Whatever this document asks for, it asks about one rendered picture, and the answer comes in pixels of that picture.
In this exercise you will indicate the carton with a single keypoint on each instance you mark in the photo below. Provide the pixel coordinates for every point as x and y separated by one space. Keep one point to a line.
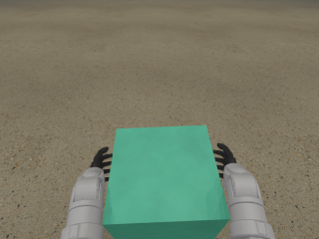
164 184

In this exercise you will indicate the right robot hand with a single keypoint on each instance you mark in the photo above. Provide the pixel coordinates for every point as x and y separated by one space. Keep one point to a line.
227 157

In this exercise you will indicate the left robot hand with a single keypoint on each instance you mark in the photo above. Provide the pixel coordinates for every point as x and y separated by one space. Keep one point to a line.
99 158

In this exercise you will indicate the right robot forearm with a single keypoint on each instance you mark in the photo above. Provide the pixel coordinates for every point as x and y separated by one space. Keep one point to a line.
247 214

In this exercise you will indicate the left robot forearm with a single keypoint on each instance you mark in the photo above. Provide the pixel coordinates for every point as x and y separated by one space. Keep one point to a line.
86 206

